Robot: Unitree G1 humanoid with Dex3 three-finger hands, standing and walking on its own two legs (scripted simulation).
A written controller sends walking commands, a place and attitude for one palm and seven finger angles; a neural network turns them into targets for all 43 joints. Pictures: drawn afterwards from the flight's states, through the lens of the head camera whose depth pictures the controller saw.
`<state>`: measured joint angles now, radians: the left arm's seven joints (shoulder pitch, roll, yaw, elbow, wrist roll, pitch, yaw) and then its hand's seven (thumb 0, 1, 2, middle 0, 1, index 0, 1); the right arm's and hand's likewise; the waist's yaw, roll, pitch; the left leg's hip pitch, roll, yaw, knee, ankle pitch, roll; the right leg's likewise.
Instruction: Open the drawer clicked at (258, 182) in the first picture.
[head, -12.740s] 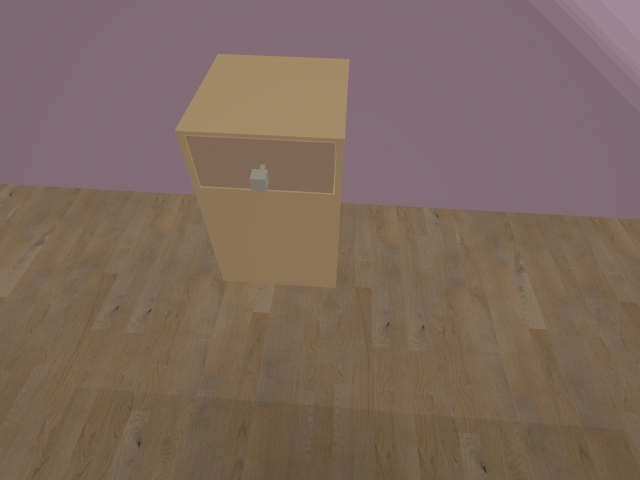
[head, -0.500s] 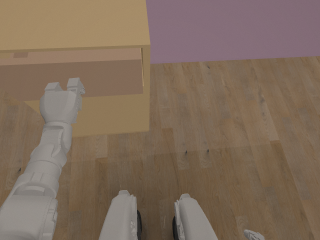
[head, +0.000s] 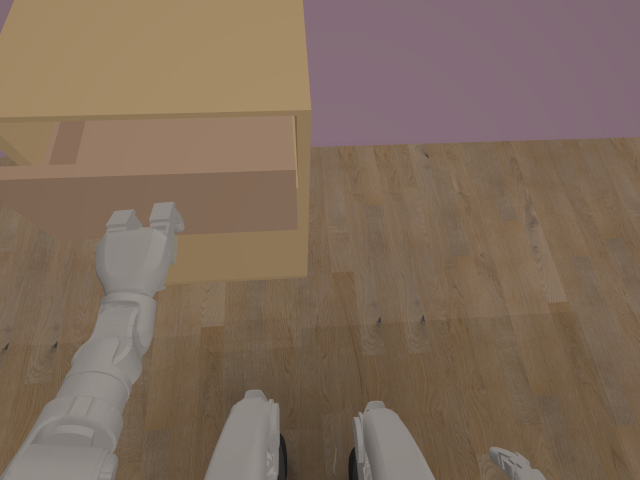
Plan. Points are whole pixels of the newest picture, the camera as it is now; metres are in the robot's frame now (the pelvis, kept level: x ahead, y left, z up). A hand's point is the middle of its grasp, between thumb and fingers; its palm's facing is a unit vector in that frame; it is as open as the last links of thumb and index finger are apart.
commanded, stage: pull the drawer open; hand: left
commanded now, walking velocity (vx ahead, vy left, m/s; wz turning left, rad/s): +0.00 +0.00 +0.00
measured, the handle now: (159, 233) +0.43 +0.24 -0.06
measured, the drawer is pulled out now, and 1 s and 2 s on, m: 0.09 0.19 0.29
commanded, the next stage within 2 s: none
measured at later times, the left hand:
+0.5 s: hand (149, 309) +0.33 +0.24 -0.08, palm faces -0.04 -0.07 -1.00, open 7.7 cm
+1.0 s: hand (145, 348) +0.28 +0.23 -0.08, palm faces -0.04 -0.07 -1.00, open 7.7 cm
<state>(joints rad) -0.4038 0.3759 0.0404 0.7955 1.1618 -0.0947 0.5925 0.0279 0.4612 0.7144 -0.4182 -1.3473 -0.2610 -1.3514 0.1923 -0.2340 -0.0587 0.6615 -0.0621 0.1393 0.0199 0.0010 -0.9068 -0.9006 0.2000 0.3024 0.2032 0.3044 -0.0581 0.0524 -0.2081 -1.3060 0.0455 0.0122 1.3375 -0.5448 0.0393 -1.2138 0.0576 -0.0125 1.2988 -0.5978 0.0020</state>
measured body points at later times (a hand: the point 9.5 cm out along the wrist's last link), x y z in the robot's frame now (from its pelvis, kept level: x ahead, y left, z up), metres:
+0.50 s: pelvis -0.01 +0.00 +0.00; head +0.12 +0.01 +0.43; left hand +0.33 +0.24 -0.02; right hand +0.12 -0.26 -0.13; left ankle +0.03 +0.10 -0.61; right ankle +0.00 -0.13 -0.61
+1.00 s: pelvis +0.00 +0.00 +0.00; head +0.12 +0.01 +0.44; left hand +0.28 +0.23 -0.02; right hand +0.16 -0.25 -0.12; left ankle +0.03 +0.10 -0.61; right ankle +0.00 -0.13 -0.61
